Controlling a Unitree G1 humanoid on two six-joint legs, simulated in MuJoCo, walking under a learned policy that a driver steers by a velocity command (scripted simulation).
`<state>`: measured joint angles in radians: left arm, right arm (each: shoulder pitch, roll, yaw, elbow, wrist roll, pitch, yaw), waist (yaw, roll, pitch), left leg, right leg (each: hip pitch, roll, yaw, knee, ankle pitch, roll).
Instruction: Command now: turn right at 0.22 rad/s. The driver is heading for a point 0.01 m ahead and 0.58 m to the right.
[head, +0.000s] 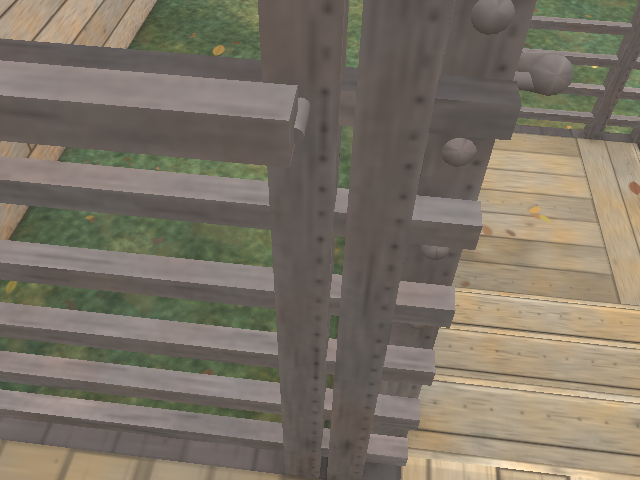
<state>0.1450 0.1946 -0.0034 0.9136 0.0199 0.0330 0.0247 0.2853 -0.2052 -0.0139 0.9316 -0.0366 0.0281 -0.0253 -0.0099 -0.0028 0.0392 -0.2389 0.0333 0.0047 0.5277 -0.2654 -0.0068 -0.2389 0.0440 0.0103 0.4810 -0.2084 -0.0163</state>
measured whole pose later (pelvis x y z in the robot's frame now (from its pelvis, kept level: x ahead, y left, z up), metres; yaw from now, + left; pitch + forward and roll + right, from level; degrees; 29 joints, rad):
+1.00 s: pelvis -0.02 -0.03 -0.01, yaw -32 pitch +0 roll +0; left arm 0.12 0.27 0.06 0.74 0.00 0.08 -0.05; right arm 0.22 -0.31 -0.05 0.74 -0.02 0.01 -0.03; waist -0.02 0.03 0.11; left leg -0.24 0.11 0.15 0.64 -0.37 -0.02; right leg -0.26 0.02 -0.04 0.59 -0.33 0.01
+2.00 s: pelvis +0.05 -0.12 +0.01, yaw -67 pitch +1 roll +0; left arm 0.16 0.29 0.07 0.69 0.04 0.03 -0.09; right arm 0.43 -0.27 -0.05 0.80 -0.03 -0.06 0.00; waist -0.06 -0.05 0.04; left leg 0.04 0.02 0.18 0.26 -0.31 0.01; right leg -0.62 -0.02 0.01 0.93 -0.20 0.00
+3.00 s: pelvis +0.08 -0.54 +0.00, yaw -88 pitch -1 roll +0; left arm 0.17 0.25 0.00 0.98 0.04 0.04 0.02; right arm 0.26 -0.22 0.01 0.91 -0.01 -0.03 0.00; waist -0.04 -0.03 0.03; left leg -0.30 -0.05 0.05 0.42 -0.11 0.07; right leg -0.32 0.02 0.03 0.69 -0.36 -0.02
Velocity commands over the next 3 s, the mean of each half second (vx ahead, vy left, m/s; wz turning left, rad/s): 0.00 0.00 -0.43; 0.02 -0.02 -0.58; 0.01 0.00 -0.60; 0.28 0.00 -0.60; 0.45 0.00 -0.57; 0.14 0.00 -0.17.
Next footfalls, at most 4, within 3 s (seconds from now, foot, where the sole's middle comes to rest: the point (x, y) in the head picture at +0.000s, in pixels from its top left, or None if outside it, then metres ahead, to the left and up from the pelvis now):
0.62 left None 0.06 0.08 -0.77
1.00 right None -0.04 -0.13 -0.77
1.58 left None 0.11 -0.02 -0.77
2.14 right None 0.01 -0.35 -0.77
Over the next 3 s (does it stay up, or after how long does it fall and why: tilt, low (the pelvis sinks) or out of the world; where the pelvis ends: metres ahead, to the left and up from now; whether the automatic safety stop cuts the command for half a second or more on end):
stays up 0.08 -0.54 0.00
